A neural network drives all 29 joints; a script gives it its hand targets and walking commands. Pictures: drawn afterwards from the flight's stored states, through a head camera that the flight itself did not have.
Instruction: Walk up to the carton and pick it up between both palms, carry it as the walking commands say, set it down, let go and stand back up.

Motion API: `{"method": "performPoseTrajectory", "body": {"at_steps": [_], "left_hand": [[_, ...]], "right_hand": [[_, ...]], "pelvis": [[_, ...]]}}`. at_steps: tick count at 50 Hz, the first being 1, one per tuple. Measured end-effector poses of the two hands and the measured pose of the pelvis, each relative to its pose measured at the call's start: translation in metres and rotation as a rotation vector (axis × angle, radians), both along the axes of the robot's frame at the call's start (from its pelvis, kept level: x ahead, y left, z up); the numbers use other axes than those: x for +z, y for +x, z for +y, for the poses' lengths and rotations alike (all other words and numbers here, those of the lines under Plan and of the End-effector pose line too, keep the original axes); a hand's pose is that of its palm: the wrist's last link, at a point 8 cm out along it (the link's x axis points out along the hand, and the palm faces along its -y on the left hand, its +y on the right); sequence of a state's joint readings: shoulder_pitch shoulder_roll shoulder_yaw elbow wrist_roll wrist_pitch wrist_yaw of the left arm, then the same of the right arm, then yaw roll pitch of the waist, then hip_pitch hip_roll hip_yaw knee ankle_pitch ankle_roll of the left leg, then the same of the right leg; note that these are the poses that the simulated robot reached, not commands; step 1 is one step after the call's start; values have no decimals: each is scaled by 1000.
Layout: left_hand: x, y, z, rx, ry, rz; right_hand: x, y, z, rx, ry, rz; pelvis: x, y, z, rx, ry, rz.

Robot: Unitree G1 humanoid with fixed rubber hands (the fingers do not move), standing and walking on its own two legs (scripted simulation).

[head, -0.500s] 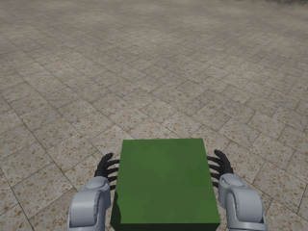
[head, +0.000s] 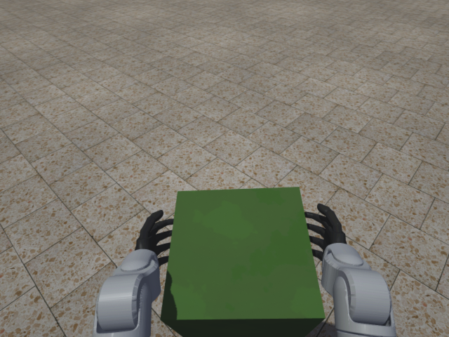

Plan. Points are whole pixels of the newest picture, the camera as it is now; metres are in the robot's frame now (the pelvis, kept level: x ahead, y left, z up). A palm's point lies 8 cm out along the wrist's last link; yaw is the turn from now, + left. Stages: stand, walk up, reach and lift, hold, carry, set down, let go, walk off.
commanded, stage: carry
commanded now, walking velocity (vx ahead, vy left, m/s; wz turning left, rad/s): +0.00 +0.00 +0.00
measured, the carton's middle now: (241, 271) +0.27 -0.01 -0.01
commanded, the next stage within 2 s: hold in 0.56 s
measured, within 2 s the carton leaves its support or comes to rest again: neither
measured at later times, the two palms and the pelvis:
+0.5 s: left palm (148, 255) +0.27 +0.15 +0.06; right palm (330, 247) +0.28 -0.15 +0.07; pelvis +0.00 +0.00 +0.00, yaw +0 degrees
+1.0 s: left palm (152, 268) +0.25 +0.14 +0.04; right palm (331, 263) +0.26 -0.15 +0.05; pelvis -0.01 +0.00 +0.00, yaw +0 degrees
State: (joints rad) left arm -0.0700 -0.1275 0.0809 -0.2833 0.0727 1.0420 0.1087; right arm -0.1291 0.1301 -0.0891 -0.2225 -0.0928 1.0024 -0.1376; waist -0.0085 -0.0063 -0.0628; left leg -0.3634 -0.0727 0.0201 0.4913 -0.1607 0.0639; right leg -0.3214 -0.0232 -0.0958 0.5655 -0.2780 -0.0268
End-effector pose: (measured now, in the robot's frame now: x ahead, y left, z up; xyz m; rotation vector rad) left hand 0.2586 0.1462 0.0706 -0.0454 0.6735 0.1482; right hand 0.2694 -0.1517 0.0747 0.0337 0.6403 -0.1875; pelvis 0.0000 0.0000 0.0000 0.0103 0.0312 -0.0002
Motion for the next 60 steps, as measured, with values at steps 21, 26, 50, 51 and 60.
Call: {"method": "performPoseTrajectory", "body": {"at_steps": [21, 26, 50, 51, 60], "left_hand": [[-5, 6, 1, 1, 2, -22], [-7, 7, 1, 2, 3, -32], [-30, -5, -2, -22, 21, -38], [-31, -5, -2, -22, 22, -34], [-30, 3, -4, -15, 33, -33]], "right_hand": [[-3, 7, 1, 2, -6, -21], [-4, 8, 2, 3, -8, -32], [-27, -9, -1, 6, -30, -36], [-28, -8, -1, 6, -29, -31], [-26, 4, -3, 27, -39, -33]], "pelvis": [[0, 3, 0, 0, 0, 6], [0, 3, 0, 0, -1, 5], [-4, -15, 0, -8, -1, -86], [-5, -16, -1, -8, 0, -92], [-8, -21, -3, -12, 3, -115]]}}
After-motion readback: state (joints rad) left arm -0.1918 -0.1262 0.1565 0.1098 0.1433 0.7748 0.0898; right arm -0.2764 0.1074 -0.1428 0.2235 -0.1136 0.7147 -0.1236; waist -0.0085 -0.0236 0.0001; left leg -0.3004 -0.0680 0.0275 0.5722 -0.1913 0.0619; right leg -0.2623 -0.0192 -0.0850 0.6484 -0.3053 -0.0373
